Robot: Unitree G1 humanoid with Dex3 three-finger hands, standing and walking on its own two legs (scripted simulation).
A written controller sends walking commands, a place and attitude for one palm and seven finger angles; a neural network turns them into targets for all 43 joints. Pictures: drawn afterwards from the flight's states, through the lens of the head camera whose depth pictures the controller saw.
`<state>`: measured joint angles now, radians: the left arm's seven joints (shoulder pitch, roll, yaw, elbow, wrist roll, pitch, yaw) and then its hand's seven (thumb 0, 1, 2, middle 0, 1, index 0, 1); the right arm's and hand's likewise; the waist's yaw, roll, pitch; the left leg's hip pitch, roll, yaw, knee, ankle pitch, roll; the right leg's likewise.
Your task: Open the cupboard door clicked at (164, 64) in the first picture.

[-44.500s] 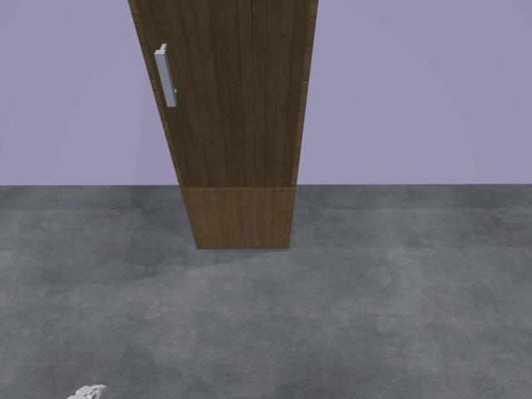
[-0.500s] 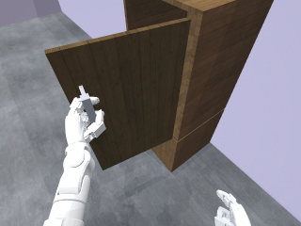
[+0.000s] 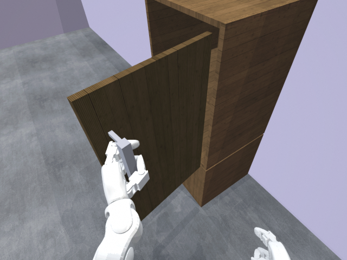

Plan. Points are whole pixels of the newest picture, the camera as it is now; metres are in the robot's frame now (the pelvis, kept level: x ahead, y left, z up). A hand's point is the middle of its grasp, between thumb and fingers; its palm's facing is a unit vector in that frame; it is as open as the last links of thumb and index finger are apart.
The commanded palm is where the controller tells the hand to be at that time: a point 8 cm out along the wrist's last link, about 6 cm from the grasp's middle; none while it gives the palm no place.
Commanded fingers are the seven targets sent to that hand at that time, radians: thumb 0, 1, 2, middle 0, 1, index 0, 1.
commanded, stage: open thumb and fingers to let go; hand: left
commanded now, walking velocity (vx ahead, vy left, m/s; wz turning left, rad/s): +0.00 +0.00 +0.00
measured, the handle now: (124, 157) +0.32 +0.13 +0.10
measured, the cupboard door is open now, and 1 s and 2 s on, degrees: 100 99 100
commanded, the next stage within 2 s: slide the hand sideways off the handle in 0.76 s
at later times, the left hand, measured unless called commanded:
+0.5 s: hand (138, 172) +0.28 +0.09 +0.10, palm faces +0.36 -0.93 +0.00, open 13.1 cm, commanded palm +0.24 +0.13 +0.09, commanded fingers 0.00 -0.50 0.30 -0.24 -0.85 -0.24 -0.85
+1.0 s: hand (134, 179) +0.26 +0.10 +0.09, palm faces +0.04 -1.00 -0.09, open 15.7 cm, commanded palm +0.24 +0.13 +0.09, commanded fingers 0.00 -0.50 0.30 -0.15 -0.30 -0.15 -0.30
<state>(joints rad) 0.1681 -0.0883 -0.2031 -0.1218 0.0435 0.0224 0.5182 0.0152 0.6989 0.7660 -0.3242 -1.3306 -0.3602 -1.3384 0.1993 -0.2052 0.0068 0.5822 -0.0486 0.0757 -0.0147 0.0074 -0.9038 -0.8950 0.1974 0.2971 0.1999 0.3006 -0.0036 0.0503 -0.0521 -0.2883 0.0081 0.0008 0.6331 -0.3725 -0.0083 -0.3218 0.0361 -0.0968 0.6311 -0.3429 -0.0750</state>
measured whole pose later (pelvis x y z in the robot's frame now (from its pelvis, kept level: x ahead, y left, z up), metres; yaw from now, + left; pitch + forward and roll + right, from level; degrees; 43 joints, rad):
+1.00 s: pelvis -0.04 +0.03 +0.00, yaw +1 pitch +0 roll +0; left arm -0.05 0.03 -0.21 0.10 0.02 -0.07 0.21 -0.01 -0.50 0.30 -0.29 -0.47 -0.22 -0.48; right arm 0.18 -0.19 0.04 0.59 -0.01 0.07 -0.03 0.01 -0.90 -0.89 0.20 0.30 0.20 0.30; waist 0.03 0.03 -0.02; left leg -0.33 -0.03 0.01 0.67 -0.34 0.03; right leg -0.36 -0.01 -0.09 0.66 -0.30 -0.04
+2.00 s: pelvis +0.01 +0.01 -0.01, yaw +0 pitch +5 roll +0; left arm 0.58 0.19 0.06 -0.34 -0.21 -0.17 -0.16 -0.01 -0.50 0.30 -0.18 -0.31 -0.18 -0.31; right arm 0.26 -0.23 0.03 0.50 0.03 -0.13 -0.04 0.01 -0.90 -0.89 0.20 0.30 0.20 0.30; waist 0.02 0.05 -0.10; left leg -0.40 0.01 0.00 0.75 -0.44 0.00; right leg -0.42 0.03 -0.10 0.73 -0.40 -0.06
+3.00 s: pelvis +0.01 +0.05 +0.01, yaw -1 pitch -2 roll -1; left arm 0.55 0.29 0.17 -0.44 -0.04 -0.07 0.11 -0.01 -0.03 0.51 -0.17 -0.30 -0.17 -0.30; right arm 0.22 -0.21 0.05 0.61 0.00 -0.16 -0.07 0.01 -0.90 -0.89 0.20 0.30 0.20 0.30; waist 0.06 0.06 0.00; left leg -0.14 -0.03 0.02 0.48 -0.31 0.05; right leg -0.16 0.00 -0.06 0.45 -0.26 -0.01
